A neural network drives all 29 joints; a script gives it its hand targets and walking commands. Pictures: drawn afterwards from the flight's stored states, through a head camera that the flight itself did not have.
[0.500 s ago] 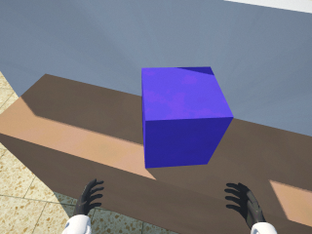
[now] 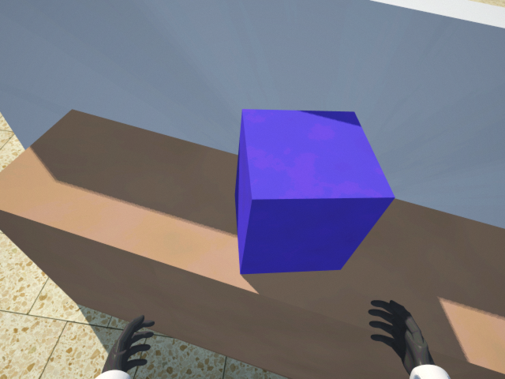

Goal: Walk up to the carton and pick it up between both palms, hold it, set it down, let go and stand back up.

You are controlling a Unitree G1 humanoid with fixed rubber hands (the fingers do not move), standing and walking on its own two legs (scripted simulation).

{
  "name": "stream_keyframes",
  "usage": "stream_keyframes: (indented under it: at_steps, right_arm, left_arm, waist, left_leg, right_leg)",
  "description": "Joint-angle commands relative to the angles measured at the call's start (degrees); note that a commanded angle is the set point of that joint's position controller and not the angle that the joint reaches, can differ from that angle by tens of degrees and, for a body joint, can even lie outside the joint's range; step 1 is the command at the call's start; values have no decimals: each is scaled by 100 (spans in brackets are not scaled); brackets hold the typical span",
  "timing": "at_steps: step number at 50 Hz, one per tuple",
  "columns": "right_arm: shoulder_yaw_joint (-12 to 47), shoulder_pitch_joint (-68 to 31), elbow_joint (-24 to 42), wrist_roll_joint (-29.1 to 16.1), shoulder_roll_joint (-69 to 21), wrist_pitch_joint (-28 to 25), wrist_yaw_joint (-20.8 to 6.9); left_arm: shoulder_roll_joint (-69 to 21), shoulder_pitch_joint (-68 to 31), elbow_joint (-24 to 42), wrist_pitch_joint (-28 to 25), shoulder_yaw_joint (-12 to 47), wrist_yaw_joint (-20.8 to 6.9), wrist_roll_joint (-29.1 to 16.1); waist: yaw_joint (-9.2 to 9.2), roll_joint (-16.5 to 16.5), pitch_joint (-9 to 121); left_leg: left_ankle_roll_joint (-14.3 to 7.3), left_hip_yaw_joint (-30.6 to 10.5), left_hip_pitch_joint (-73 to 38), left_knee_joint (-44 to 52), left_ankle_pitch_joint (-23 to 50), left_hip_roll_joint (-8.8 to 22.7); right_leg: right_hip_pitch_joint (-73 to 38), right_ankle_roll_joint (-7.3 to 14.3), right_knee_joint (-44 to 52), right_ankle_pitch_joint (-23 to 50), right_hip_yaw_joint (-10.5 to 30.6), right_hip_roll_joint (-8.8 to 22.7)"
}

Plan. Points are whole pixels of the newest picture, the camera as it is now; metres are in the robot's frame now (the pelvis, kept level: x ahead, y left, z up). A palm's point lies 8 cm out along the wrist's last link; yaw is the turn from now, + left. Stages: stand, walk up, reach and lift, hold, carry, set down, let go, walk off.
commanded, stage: let go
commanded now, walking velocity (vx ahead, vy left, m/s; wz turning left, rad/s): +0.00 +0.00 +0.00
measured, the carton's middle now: (295, 195) +0.42 -0.08 +0.01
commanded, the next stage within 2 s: stand in 0.16 s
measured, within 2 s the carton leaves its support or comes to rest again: neither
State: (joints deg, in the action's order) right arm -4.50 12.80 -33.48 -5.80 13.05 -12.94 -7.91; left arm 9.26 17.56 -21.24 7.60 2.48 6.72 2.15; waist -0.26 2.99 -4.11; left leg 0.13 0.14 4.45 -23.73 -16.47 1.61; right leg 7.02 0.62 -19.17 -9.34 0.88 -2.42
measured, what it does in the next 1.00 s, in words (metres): stands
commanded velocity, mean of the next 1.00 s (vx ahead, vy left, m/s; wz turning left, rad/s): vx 0.00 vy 0.00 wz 0.00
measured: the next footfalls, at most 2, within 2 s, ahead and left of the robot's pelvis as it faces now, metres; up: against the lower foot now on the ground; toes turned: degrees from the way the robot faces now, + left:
none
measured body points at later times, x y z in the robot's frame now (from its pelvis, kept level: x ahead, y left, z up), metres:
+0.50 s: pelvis +0.00 +0.01 -0.01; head -0.03 +0.03 +0.44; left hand +0.10 +0.29 -0.13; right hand +0.18 -0.25 -0.04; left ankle -0.04 +0.11 -0.74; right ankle +0.01 -0.12 -0.74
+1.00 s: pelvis -0.01 +0.03 -0.01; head -0.03 +0.04 +0.44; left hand +0.08 +0.31 -0.14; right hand +0.18 -0.24 -0.04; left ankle -0.04 +0.12 -0.74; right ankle +0.01 -0.12 -0.74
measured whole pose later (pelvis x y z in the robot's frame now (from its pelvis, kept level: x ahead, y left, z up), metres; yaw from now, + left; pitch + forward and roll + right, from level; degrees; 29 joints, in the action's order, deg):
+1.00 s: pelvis -0.01 +0.03 -0.01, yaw +0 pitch -2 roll +0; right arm 0.1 13.3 -29.3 0.9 20.3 -6.9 0.3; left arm 17.9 12.0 -54.1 0.8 -2.3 -2.4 1.9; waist 0.6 1.7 1.5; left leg -2.8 2.2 9.3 -31.0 -19.7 -2.2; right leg 14.4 -2.4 -31.5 -15.0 2.0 1.8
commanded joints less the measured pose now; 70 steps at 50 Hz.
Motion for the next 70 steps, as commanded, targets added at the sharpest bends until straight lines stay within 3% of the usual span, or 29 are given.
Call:
stream_keyframes:
  at_steps: [1, 7, 8, 9, 10, 13, 15, 16, 17, 19, 22, 24, 25, 29, 33, 35, 38, 41, 45, 46, 51, 52, 55, 58, 60, 61, 62, 69, 70]
  right_arm:
    - [-59, -77, -96, 329, 969, 156, 189]
    - [-83, -268, -72, 352, 1052, 378, 230]
    - [63, -311, -202, 402, 831, 447, 296]
    - [-220, -61, 167, 875, 1382, 793, 637]
    - [-239, 32, 179, 902, 1514, 917, 741]
    - [-194, 161, 266, 916, 1606, 1039, 857]
    - [-202, 244, 381, 915, 1651, 1005, 914]
    - [-153, 47, 397, 888, 1705, 993, 897]
    - [-164, 210, 418, 835, 1762, 1026, 920]
    - [-63, 205, 421, 764, 1679, 1062, 916]
    - [-51, -88, 684, 771, 1781, 943, 907]
    - [-61, 127, 680, 777, 1736, 913, 902]
    - [0, 363, 526, 753, 1786, 919, 930]
    - [-41, 378, 556, 749, 1933, 964, 953]
    - [-42, 138, 572, 762, 1972, 932, 974]
    - [-5, 497, 399, 731, 1905, 932, 1007]
    - [-2, 127, 441, 720, 1971, 918, 974]
    - [-1, 386, 292, 745, 1965, 945, 978]
    - [-48, -27, 243, 781, 2121, 921, 960]
    - [-68, -33, 347, 777, 2097, 901, 950]
    - [-11, 95, 170, 655, 2026, 898, 937]
    - [-29, 165, 41, 693, 2079, 900, 950]
    - [0, -46, 26, 695, 1938, 934, 959]
    - [-9, 141, -81, 674, 2023, 961, 952]
    - [42, -173, -98, 728, 1904, 951, 929]
    - [-37, -193, -106, 708, 2094, 944, 989]
    - [38, -255, -124, 747, 2059, 981, 955]
    - [122, -222, -248, 740, 1924, 923, 925]
    - [11, -418, -196, 752, 1905, 928, 934]
  left_arm:
    - [244, -384, 573, -285, -332, -126, 199]
    - [199, -712, 397, -179, -314, -215, 255]
    - [272, -822, 150, -131, -369, -264, 205]
    - [1888, -707, -546, -428, -974, -452, 5]
    - [1930, -920, -555, -551, -1001, -558, -39]
    - [1650, -681, -883, -694, -929, -716, -45]
    - [1612, -688, -1107, -829, -795, -798, 48]
    - [1628, -687, -1378, -845, -812, -799, 15]
    - [1669, -470, -1514, -880, -845, -839, 7]
    - [1736, -882, -1571, -932, -771, -917, 33]
    - [1685, -1120, -1611, -948, -829, -913, 11]
    - [1869, -1211, -1788, -916, -847, -922, -17]
    - [1928, -971, -1866, -960, -885, -933, -14]
    - [1902, -888, -2226, -918, -766, -921, -14]
    - [2111, -728, -2343, -918, -837, -868, -14]
    - [1979, -949, -2402, -901, -816, -885, -11]
    - [2136, -642, -2573, -897, -836, -898, -46]
    - [2166, -955, -2617, -906, -837, -844, 7]
    - [1908, -699, -2744, -872, -730, -846, -64]
    - [2075, -831, -2735, -896, -796, -842, -64]
    - [2031, -829, -2781, -911, -736, -822, -48]
    - [2142, -1090, -2927, -887, -767, -849, -15]
    - [1992, -1033, -2851, -941, -739, -856, -101]
    - [2021, -1210, -2897, -904, -694, -911, -84]
    - [2085, -1020, -3075, -943, -699, -846, -101]
    - [2239, -1253, -2987, -927, -791, -878, -63]
    - [2108, -1160, -3034, -905, -721, -871, -75]
    - [2138, -1086, -3265, -903, -739, -872, -52]
    - [2138, -1094, -3238, -884, -718, -902, -8]
  waist:
    - [147, -964, 396]
    - [100, -845, -262]
    - [152, -579, -332]
    - [46, -319, 236]
    - [-72, -179, 268]
    - [165, -693, 557]
    - [59, -651, 320]
    - [166, -1066, 268]
    - [216, -822, -66]
    - [-4, -1133, -29]
    - [81, -979, 139]
    - [-98, -886, 407]
    - [86, -927, 310]
    - [-32, -932, 87]
    - [118, -1282, 261]
    - [-68, -897, 218]
    - [169, -1102, 482]
    - [-26, -1008, 412]
    - [262, -1281, 243]
    - [-6, -1089, 175]
    - [59, -984, -6]
    - [-92, -699, 250]
    - [47, -1269, 29]
    - [-54, -823, 362]
    - [115, -1134, -65]
    - [36, -923, 250]
    - [241, -906, 103]
    - [137, -1308, -248]
    - [91, -795, -241]
  left_leg:
    - [435, 43, 21, 424, 1702, -11]
    - [384, 64, 197, 717, 1254, 63]
    - [300, 103, 341, 681, 1063, -53]
    - [80, -155, 725, 266, 786, 265]
    - [-134, -64, 707, 226, 351, 249]
    - [-256, -262, 789, 389, -429, 331]
    - [-293, -403, 959, 331, -251, 362]
    - [-308, -400, 1067, 285, -316, 368]
    - [-331, -447, 1399, 278, -426, 388]
    - [-255, -414, 1306, 250, -492, 377]
    - [-317, -454, 1327, 211, -466, 392]
    - [-282, -468, 1111, 177, -182, 405]
    - [-336, -628, 1074, 170, 368, 486]
    - [-323, -522, 1097, 85, 1116, 537]
    - [-108, -596, 958, 200, 1837, 585]
    - [-94, -687, 911, 280, 1807, 681]
    - [-340, -483, 988, 206, 938, 534]
    - [-242, -619, 923, 378, 967, 576]
    - [-305, -503, 1017, 283, 897, 531]
    - [-174, -645, 1199, 495, 669, 628]
    - [-288, -420, 1156, 295, 965, 476]
    - [-64, -619, 712, 426, 1167, 594]
    - [-223, -505, 988, 442, 1097, 641]
    - [-232, -425, 764, 366, 702, 480]
    - [-188, -547, 1030, 618, 349, 485]
    - [-147, -724, 905, 633, 399, 641]
    - [-263, -629, 1140, 697, -161, 537]
    - [-228, -672, 1446, 992, -1127, 507]
    - [-16, -737, 1120, 1138, -682, 686]
  right_leg:
    - [-320, 341, 202, 851, -106, 109]
    - [-430, 332, 213, 492, -183, 38]
    - [-377, 340, 303, 348, -44, 181]
    - [253, 172, -442, 480, 553, 688]
    - [453, 167, -473, 431, 528, 674]
    - [411, 120, -510, -432, 506, 667]
    - [553, 101, -581, -159, 448, 664]
    - [595, 86, -526, -202, 612, 714]
    - [641, 80, -483, -333, 660, 685]
    - [777, 122, -532, -376, 708, 718]
    - [926, 213, -567, -126, 697, 694]
    - [786, 235, -598, -228, 633, 665]
    - [752, 219, -779, 92, 521, 688]
    - [917, 203, -895, 359, 405, 668]
    - [778, 145, -1042, 416, 274, 637]
    - [825, 120, -1109, 293, 256, 682]
    - [617, 187, -954, 217, 302, 717]
    - [717, 123, -1091, 275, 244, 658]
    - [683, 114, -894, -54, 214, 733]
    - [650, 135, -1054, 77, 229, 703]
    - [730, 173, -780, 404, 370, 830]
    - [804, 164, -974, 393, 270, 756]
    - [749, 119, -821, 298, 259, 791]
    - [529, 137, -748, 386, 247, 791]
    - [646, 154, -691, 312, 452, 810]
    - [522, 153, -781, 186, 219, 776]
    - [514, 158, -661, -12, 355, 717]
    - [594, 152, -598, -73, 486, 754]
    - [864, 129, -762, -57, 257, 692]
